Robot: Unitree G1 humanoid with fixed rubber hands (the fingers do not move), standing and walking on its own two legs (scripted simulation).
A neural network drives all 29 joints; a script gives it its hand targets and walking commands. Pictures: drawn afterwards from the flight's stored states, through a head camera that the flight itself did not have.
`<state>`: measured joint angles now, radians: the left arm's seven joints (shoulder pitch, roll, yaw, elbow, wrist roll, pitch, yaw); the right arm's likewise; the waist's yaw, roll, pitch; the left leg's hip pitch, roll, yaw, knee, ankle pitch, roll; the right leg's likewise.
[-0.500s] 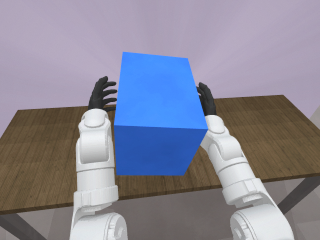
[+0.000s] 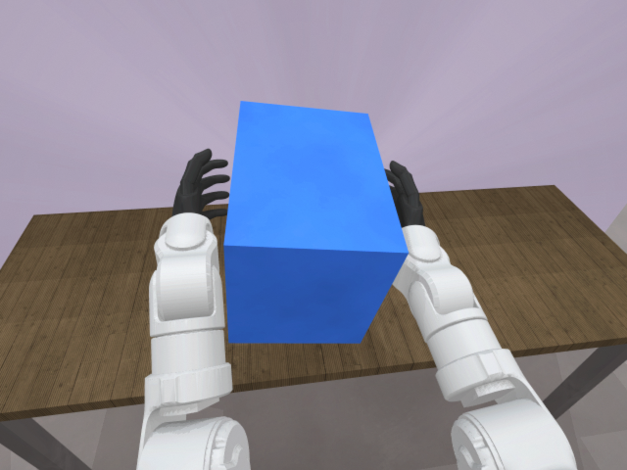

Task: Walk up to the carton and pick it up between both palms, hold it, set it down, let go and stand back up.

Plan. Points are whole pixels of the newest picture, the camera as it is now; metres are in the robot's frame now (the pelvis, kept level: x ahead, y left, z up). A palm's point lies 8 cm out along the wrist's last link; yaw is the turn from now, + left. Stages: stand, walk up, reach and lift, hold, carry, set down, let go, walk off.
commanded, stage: hold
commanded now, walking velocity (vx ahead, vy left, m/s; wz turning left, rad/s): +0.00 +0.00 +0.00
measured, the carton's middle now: (301, 223) +0.37 +0.01 +0.16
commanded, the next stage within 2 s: set down in 0.26 s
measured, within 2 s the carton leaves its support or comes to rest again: neither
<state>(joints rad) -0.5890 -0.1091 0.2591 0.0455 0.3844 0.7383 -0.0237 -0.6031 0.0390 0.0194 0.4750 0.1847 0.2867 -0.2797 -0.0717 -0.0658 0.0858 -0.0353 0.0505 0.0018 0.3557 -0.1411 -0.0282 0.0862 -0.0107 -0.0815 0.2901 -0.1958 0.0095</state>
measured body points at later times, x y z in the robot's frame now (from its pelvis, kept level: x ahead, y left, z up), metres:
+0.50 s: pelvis +0.00 +0.00 +0.00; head -0.04 +0.03 +0.45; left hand +0.37 +0.14 +0.20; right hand +0.37 -0.12 +0.17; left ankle +0.05 +0.13 -0.75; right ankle -0.01 -0.12 -0.75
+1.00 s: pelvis +0.01 +0.00 +0.00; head +0.00 +0.03 +0.45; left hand +0.39 +0.13 +0.14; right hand +0.38 -0.13 +0.12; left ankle +0.05 +0.13 -0.75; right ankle -0.01 -0.12 -0.75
